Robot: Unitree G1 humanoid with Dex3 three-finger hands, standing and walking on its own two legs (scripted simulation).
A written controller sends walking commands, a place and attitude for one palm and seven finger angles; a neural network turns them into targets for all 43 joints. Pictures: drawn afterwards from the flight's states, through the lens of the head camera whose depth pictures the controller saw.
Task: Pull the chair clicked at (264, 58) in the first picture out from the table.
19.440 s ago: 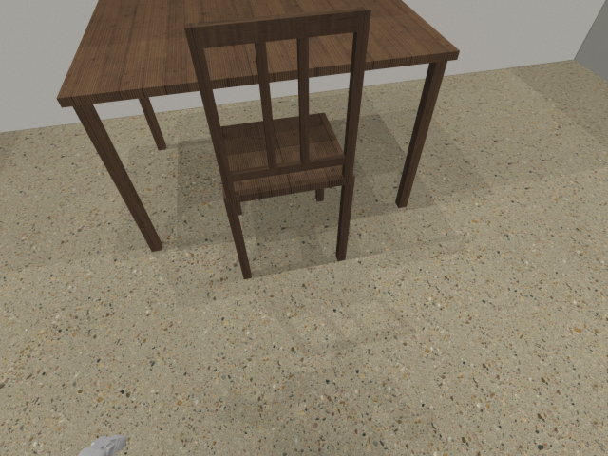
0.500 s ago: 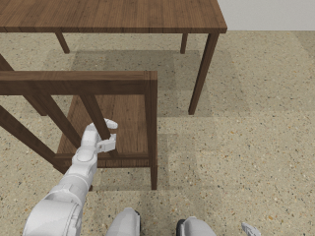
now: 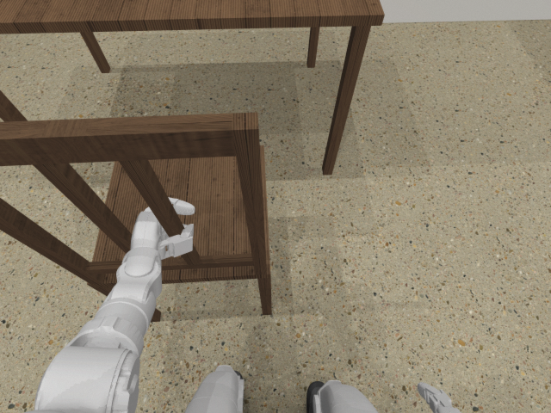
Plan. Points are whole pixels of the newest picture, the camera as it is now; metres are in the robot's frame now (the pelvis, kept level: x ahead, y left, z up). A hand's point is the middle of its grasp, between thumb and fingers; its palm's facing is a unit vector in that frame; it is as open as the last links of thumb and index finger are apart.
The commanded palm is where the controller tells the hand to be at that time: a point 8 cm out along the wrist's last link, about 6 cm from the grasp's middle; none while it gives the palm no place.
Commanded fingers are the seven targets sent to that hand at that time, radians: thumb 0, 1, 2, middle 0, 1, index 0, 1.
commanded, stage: step backward, pulling the chair out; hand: left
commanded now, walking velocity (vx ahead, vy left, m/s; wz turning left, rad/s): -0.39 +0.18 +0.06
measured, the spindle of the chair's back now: (110, 224) +0.39 +0.28 -0.04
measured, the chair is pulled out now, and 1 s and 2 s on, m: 0.36 0.58 0.70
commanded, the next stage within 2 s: stop walking, hand still on the chair in 1.00 s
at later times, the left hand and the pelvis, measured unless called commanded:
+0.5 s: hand (183, 299) +0.27 +0.15 -0.06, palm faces +0.02 -0.98 -0.18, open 5.6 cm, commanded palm +0.28 +0.20 -0.05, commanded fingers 0.00 0.90 0.90 -0.50 -1.45 -0.50 -1.45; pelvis -0.09 +0.02 +0.00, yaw +2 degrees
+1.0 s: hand (172, 387) +0.16 +0.15 -0.06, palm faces +0.00 -0.99 -0.17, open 5.6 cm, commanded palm +0.16 +0.20 -0.05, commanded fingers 0.00 0.90 0.90 -0.50 -1.45 -0.50 -1.45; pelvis -0.20 +0.03 +0.00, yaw +0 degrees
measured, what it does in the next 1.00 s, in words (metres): walks backwards: left foot, then right foot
